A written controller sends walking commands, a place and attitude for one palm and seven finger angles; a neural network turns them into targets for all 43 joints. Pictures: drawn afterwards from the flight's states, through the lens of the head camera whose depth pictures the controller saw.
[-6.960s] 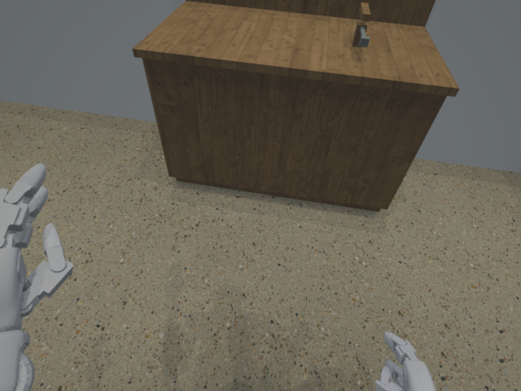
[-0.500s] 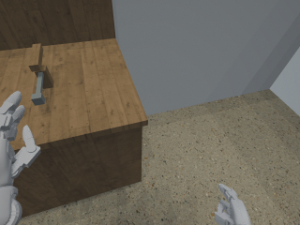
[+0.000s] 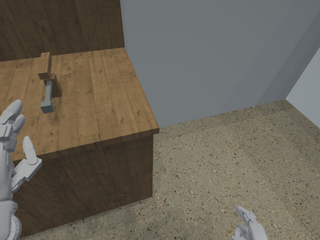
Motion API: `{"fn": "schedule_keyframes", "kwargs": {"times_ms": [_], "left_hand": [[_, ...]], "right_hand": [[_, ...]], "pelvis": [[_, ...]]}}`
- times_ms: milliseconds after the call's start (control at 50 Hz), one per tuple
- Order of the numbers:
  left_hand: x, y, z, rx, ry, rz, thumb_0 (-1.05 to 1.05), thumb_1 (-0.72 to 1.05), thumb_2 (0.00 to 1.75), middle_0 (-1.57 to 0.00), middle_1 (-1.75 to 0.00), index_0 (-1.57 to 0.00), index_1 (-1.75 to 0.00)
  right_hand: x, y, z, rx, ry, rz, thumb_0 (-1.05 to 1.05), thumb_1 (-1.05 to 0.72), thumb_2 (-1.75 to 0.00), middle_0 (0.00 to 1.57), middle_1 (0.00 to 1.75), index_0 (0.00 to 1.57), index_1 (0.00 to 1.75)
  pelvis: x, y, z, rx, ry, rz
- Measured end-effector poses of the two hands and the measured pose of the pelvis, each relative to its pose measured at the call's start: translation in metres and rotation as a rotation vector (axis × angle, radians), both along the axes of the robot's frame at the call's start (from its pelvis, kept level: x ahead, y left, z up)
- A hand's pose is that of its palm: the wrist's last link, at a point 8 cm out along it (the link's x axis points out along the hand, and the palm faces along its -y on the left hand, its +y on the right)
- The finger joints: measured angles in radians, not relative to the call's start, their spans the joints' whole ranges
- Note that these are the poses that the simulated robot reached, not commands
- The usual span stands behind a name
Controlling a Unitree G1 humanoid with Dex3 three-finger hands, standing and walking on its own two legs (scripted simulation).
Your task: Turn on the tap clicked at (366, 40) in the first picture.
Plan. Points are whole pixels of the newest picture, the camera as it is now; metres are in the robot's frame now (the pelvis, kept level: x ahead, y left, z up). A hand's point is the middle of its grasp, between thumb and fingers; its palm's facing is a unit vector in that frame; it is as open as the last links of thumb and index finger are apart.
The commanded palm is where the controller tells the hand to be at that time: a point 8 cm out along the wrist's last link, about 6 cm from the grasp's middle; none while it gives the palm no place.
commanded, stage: shuffle to correct the standing spot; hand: left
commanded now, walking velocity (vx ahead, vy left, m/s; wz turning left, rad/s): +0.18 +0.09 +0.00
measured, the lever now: (47, 106) +0.46 +0.39 +0.06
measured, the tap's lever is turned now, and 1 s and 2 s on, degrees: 0 0 0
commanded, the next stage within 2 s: come to a stop and stand still in 0.44 s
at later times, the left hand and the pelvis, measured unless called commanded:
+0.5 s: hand (46, 119) +0.30 +0.27 +0.18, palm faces +0.41 -0.82 -0.40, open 7.4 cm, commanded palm +0.25 +0.31 +0.17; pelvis +0.09 +0.03 -0.01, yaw +0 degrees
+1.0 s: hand (37, 95) +0.37 +0.32 +0.18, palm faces +0.42 -0.84 -0.35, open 7.4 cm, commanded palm +0.32 +0.35 +0.17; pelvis +0.15 +0.07 -0.01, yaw -2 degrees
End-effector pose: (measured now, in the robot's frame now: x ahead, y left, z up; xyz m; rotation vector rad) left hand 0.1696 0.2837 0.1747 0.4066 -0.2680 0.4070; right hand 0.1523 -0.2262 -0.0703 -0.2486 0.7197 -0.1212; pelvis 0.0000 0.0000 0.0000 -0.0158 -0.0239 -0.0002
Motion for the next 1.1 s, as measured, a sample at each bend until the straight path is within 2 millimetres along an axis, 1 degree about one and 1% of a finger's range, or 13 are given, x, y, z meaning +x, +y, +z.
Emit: {"fn": "schedule_keyframes", "kwargs": {"times_ms": [120,280,380,480,520,560,640,680,780,880,940,1000,1100], "left_hand": [[0.01,-0.002,0.001,0.03,-0.005,0.012,0.01,0.89,0.9,-0.21,-0.3,-0.21,-0.3],[0.039,0.007,-0.013,0.013,-0.02,0.004,0.01,0.89,0.9,-0.21,-0.3,-0.21,-0.3],[0.057,0.021,-0.015,0.047,-0.025,-0.024,0.01,0.89,0.9,-0.21,-0.3,-0.21,-0.3],[0.085,0.024,0.011,0.103,-0.034,-0.047,0.02,0.89,0.9,-0.21,-0.3,-0.21,-0.3],[0.097,0.023,0.022,0.125,-0.055,-0.054,0.02,0.89,0.9,-0.21,-0.3,-0.21,-0.3],[0.109,0.023,0.027,0.147,-0.051,-0.054,0.01,0.89,0.9,-0.21,-0.3,-0.21,-0.3],[0.129,0.026,0.014,0.161,0.001,-0.042,0.01,0.89,0.9,-0.21,-0.3,-0.21,-0.3],[0.134,0.029,0.004,0.117,0.027,-0.031,0.01,0.89,0.9,-0.21,-0.3,-0.21,-0.3],[0.138,0.038,-0.012,0.04,0.061,-0.008,0.01,0.89,0.9,-0.21,-0.3,-0.21,-0.3],[0.148,0.048,0.001,0.026,-0.048,-0.059,0.02,0.89,0.9,-0.21,-0.3,-0.22,-0.3],[0.153,0.06,0.013,0.051,-0.101,-0.079,0.02,0.89,0.9,-0.21,-0.31,-0.22,-0.3],[0.157,0.075,0.019,0.08,-0.093,-0.057,0.01,0.89,0.9,-0.21,-0.3,-0.21,-0.3],[0.159,0.083,0.01,0.041,-0.008,-0.008,0.01,0.89,0.9,-0.21,-0.3,-0.21,-0.3]], "right_hand": [[0.013,-0.004,-0.01,0.015,-0.006,-0.011,0.02,-0.91,-0.9,0.2,0.3,0.2,0.3],[0.042,-0.008,-0.023,-0.019,0.07,0.006,0.02,-0.91,-0.9,0.2,0.3,0.2,0.3],[0.066,0.004,-0.02,-0.033,0.051,-0.013,0.02,-0.91,-0.9,0.2,0.3,0.2,0.3],[0.089,0.03,-0.013,0.039,0.006,-0.01,0.02,-0.91,-0.9,0.2,0.3,0.2,0.3],[0.098,0.039,-0.014,0.068,0.003,0.001,0.02,-0.91,-0.9,0.2,0.3,0.2,0.3],[0.109,0.045,-0.018,0.093,0.0,0.007,0.01,-0.91,-0.9,0.2,0.3,0.2,0.3],[0.133,0.046,-0.036,0.114,0.013,0.012,0.01,-0.9,-0.9,0.2,0.3,0.2,0.3],[0.142,0.046,-0.039,0.107,0.035,0.02,0.01,-0.91,-0.9,0.2,0.3,0.2,0.3],[0.158,0.044,-0.022,0.043,0.041,0.026,0.02,-0.91,-0.9,0.2,0.3,0.2,0.3],[0.173,0.05,-0.009,-0.042,-0.014,0.002,0.02,-0.91,-0.9,0.2,0.3,0.2,0.3],[0.176,0.063,-0.001,-0.034,-0.039,-0.036,0.02,-0.91,-0.9,0.2,0.3,0.2,0.3],[0.177,0.08,0.005,-0.001,-0.067,-0.031,0.02,-0.91,-0.9,0.2,0.3,0.2,0.3],[0.174,0.102,0.002,0.069,-0.06,0.007,0.01,-0.91,-0.9,0.2,0.3,0.2,0.3]], "pelvis": [[0.016,-0.002,-0.005,-0.003,0.01,0.009],[0.039,0.005,-0.016,-0.027,0.021,0.043],[0.056,0.019,-0.023,0.011,-0.002,0.005],[0.083,0.026,-0.011,0.01,0.014,0.004],[0.094,0.028,-0.008,0.005,0.023,0.007],[0.106,0.029,-0.009,0.005,0.027,0.004],[0.125,0.03,-0.02,-0.014,0.01,0.019],[0.129,0.033,-0.019,-0.017,-0.007,0.014],[0.136,0.039,-0.013,0.005,-0.031,-0.016],[0.143,0.06,-0.018,-0.02,-0.054,-0.016],[0.146,0.069,-0.015,-0.002,-0.051,-0.035],[0.148,0.074,-0.011,0.003,-0.028,-0.034],[0.148,0.077,-0.004,-0.01,-0.002,-0.03]]}}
